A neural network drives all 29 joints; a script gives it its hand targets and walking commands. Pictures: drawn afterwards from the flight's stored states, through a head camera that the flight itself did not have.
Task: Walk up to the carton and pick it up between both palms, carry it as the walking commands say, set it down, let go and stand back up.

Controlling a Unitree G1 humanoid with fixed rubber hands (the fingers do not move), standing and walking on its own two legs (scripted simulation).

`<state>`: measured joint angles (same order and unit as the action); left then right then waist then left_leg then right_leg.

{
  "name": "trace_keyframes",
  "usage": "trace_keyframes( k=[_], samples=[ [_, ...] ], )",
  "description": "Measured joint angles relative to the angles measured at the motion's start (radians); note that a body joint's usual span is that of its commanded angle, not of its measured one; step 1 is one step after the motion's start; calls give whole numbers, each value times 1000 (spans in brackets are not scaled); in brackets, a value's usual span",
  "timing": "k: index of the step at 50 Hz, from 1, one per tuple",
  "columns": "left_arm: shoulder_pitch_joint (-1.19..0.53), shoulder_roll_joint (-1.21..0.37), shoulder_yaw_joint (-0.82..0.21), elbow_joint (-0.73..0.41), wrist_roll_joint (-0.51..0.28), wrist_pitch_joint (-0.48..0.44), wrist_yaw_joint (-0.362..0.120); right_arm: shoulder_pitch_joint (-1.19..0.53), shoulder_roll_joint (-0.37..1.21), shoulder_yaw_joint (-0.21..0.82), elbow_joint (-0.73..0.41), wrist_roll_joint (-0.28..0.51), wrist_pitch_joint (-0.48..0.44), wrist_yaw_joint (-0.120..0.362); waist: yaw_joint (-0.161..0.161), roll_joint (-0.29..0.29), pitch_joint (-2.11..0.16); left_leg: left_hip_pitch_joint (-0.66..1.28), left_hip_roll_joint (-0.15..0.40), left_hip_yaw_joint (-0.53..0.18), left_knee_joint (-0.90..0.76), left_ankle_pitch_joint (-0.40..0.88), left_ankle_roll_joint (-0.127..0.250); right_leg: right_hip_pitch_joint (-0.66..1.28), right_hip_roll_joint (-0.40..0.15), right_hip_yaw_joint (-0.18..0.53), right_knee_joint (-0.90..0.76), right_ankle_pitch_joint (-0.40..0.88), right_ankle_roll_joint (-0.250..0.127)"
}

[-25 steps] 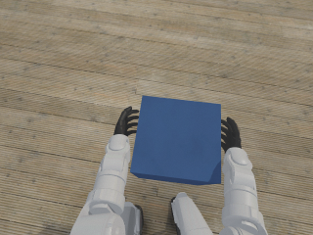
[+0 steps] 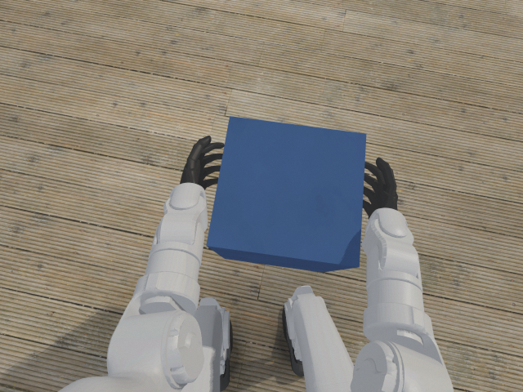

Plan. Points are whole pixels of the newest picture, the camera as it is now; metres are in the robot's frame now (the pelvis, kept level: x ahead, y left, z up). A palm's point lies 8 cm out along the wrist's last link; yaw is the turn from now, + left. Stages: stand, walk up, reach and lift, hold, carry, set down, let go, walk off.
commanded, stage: set down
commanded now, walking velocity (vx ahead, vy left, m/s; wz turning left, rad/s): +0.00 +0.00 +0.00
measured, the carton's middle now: (283, 206) +0.40 -0.07 -0.14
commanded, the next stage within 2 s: none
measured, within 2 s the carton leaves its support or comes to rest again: neither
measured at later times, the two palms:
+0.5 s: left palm (205, 192) +0.45 +0.08 -0.15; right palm (363, 211) +0.39 -0.21 -0.15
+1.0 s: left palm (216, 195) +0.47 +0.07 -0.25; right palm (352, 211) +0.41 -0.23 -0.24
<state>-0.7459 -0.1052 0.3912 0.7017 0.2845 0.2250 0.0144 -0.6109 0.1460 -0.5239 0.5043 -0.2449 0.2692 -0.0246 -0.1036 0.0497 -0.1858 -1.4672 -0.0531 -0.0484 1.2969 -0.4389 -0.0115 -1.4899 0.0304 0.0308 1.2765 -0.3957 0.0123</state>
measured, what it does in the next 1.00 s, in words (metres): lowers itself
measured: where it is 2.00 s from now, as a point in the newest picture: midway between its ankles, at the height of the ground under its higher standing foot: (259, 358)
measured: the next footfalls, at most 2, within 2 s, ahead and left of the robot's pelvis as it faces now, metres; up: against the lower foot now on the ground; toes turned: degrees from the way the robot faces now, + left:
none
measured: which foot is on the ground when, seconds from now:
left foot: down 0.00-1.00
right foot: down 0.00-1.00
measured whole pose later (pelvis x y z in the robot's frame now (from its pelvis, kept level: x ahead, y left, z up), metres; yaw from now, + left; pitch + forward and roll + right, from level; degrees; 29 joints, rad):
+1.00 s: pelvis -0.03 +0.01 -0.14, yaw +1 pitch +47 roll -1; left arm -1.07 -0.01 0.34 0.82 0.19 0.22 0.12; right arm -0.93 -0.02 -0.54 0.64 -0.19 0.27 -0.01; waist -0.12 0.08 -0.14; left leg -2.09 -0.10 -0.04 1.78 -0.51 -0.02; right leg -2.10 0.02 0.02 1.76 -0.47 0.03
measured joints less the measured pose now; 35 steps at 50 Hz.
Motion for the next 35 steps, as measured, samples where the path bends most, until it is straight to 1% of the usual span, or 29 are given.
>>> trace_keyframes(
  k=[6, 20, 35],
  samples=[
    [-31, 9, -9, 10, -11, 2, 11, -28, -17, -1, 17, 12, -4, -1, -5, 5, -23, -100, -9, 1, 74, -18, 2, -96, -5, -1, 72, -19, 5],
    [-101, 24, -43, 43, -50, 0, 67, -108, -81, -2, 82, 47, -15, 14, -18, 17, -45, -297, -29, 10, 230, -51, 12, -286, -15, 5, 222, -57, 23],
    [-212, 50, -46, 85, -73, 0, 98, -222, -130, -19, 131, 47, -11, 26, -22, 25, -16, -471, -42, 10, 361, -60, 6, -456, -19, 2, 354, -70, 26]
  ],
)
